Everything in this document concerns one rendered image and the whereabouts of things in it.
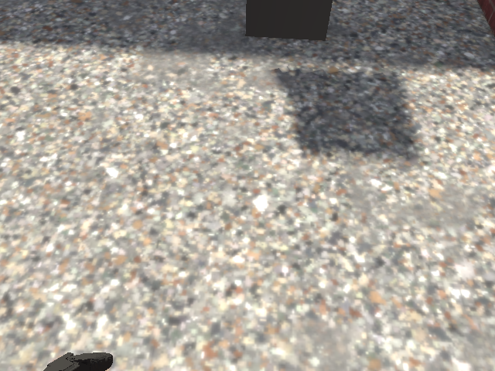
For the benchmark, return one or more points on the robot left hand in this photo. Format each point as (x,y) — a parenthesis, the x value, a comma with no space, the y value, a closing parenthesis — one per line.
(96,361)

